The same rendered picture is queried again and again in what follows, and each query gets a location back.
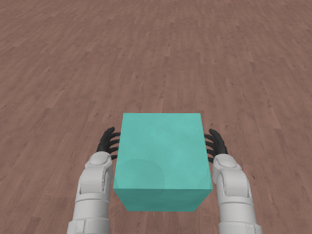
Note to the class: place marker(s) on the robot right hand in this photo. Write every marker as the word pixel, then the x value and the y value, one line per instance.
pixel 217 145

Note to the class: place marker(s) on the robot left hand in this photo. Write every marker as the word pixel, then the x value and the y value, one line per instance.
pixel 105 142

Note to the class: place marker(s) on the robot right forearm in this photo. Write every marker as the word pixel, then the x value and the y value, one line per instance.
pixel 234 197

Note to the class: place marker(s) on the robot left forearm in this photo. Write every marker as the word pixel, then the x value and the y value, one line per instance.
pixel 90 214

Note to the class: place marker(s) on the carton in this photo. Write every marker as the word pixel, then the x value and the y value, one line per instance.
pixel 162 163

